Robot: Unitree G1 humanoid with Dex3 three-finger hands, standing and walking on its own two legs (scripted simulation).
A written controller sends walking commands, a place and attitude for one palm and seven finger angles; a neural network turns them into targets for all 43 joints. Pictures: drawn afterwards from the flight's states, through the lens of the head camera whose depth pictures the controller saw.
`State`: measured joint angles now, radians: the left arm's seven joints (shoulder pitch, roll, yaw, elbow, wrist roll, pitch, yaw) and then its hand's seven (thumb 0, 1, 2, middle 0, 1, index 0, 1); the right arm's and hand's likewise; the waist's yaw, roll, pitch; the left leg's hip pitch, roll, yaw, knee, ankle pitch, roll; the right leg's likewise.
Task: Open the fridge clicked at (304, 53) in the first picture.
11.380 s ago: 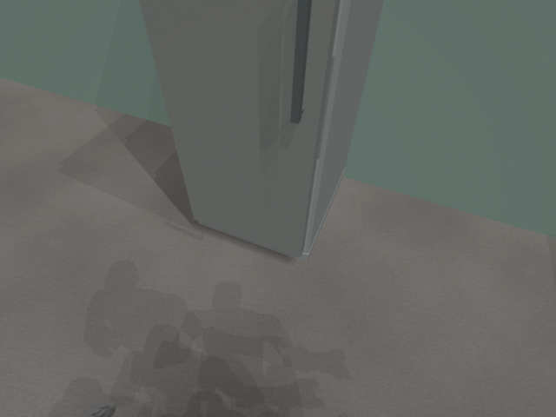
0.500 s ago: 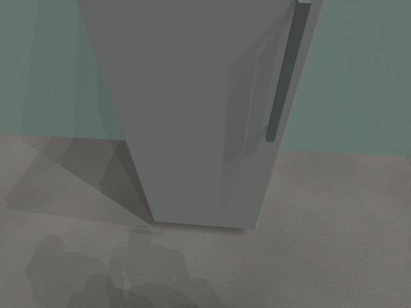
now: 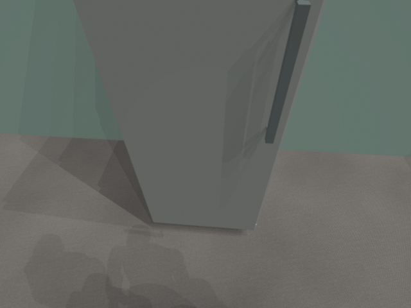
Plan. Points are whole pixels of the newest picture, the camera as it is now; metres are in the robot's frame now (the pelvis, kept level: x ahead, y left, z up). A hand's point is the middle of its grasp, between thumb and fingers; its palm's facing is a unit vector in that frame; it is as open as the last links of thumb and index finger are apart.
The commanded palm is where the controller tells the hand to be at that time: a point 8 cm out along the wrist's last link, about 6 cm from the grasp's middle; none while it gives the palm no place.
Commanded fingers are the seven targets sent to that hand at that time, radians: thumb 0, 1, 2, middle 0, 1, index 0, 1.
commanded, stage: look again from close up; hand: right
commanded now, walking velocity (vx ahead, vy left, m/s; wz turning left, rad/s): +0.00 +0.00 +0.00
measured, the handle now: (281, 82) +0.57 -0.15 +0.16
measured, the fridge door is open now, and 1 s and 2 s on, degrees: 0 0 0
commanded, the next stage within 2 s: shuffle to correct the standing spot in 0.92 s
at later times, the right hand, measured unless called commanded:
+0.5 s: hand out of the picture +0.00 -0.17 -0.18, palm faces +0.02 +0.98 -0.18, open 7.4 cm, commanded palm none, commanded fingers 0.00 -0.90 -0.90 0.20 0.30 0.20 0.30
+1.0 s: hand out of the picture +0.00 -0.16 -0.18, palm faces +0.02 +0.99 -0.16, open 7.4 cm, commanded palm none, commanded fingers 0.00 -0.90 -0.90 0.20 0.30 0.20 0.30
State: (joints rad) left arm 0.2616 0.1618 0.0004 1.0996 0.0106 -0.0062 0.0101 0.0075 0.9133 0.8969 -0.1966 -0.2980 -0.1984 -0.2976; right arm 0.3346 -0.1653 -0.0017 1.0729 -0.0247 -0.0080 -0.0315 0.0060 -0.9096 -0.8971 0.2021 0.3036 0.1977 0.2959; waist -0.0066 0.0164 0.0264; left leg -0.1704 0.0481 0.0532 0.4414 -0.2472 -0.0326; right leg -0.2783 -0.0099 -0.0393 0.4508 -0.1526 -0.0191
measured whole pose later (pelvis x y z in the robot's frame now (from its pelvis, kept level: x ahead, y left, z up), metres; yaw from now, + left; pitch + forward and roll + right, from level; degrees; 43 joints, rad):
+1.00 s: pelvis +0.01 +0.01 +0.00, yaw +1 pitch -1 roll +0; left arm 0.27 0.15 -0.01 1.13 0.01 -0.01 0.02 0.01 0.92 0.90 -0.20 -0.30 -0.20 -0.30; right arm 0.33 -0.15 0.00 1.10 -0.02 -0.01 -0.03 0.01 -0.91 -0.90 0.20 0.30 0.20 0.30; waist -0.01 0.02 0.03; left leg -0.14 0.04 0.05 0.43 -0.26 -0.03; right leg -0.25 -0.02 -0.04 0.44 -0.17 -0.01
